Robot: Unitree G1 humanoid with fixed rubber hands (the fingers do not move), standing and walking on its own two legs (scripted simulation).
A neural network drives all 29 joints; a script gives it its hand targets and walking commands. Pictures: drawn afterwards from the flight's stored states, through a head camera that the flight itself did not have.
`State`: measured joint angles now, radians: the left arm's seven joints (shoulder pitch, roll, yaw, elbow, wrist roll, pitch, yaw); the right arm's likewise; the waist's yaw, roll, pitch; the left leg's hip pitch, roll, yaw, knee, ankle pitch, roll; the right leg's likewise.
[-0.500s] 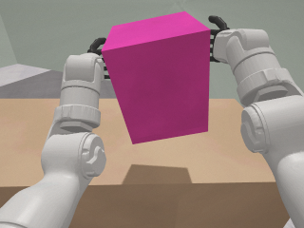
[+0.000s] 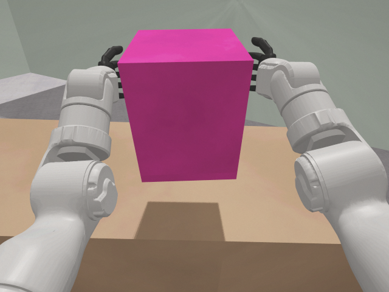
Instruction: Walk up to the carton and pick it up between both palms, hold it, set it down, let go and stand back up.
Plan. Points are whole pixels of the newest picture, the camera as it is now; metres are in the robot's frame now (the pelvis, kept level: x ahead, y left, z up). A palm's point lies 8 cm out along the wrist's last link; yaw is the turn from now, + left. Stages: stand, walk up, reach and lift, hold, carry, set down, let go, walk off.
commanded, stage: hold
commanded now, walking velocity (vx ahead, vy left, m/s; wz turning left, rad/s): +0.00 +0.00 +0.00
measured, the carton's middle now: (187, 104) +0.41 +0.03 +0.29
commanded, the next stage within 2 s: none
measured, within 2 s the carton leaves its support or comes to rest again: neither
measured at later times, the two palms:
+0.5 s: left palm (108, 91) +0.35 +0.17 +0.33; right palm (273, 67) +0.34 -0.11 +0.38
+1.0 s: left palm (116, 82) +0.34 +0.15 +0.35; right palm (287, 67) +0.34 -0.14 +0.38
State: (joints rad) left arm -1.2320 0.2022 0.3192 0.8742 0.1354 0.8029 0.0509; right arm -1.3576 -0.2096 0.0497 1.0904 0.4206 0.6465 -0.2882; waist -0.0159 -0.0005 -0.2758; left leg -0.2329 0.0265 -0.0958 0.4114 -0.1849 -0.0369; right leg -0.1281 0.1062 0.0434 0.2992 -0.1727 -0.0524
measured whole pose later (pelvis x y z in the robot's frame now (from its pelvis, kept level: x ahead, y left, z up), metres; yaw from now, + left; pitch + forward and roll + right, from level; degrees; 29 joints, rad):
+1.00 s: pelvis -0.03 +0.00 +0.00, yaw -1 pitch +1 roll -1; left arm -1.34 0.17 0.33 1.09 0.15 0.75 0.08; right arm -1.51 -0.26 -0.02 1.35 0.31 0.62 -0.21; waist 0.01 0.01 -0.32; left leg -0.30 0.02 -0.09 0.43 -0.16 -0.04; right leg -0.22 0.10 0.04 0.37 -0.17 -0.05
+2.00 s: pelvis -0.03 +0.02 +0.00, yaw -1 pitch -1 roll -1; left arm -1.35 0.15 0.34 1.01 0.20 0.84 0.04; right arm -1.55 -0.28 -0.03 1.35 0.30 0.69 -0.21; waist -0.02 0.00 -0.31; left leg -0.24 0.00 -0.07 0.40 -0.14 -0.02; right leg -0.18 0.07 0.06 0.36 -0.16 -0.03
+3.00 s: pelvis -0.01 +0.04 +0.00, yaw -3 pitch -3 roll -2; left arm -1.14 0.07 0.36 0.58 0.25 0.97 0.06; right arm -1.41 -0.27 0.05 1.07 0.43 0.73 -0.24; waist -0.06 0.01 -0.27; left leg -0.19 -0.01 -0.06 0.41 -0.18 0.01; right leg -0.10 0.06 0.09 0.32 -0.16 0.00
